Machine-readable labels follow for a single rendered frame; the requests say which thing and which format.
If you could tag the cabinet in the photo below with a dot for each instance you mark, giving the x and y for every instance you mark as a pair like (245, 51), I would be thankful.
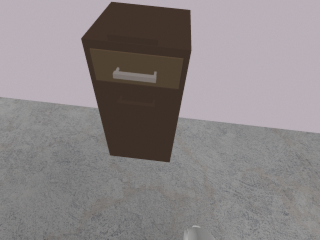
(134, 132)

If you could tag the robot right thigh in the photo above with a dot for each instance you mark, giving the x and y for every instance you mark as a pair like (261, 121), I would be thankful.
(197, 233)

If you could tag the drawer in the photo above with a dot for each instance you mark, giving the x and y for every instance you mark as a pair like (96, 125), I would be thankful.
(168, 69)

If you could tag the handle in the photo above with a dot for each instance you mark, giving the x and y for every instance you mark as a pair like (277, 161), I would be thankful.
(135, 104)
(133, 38)
(134, 76)

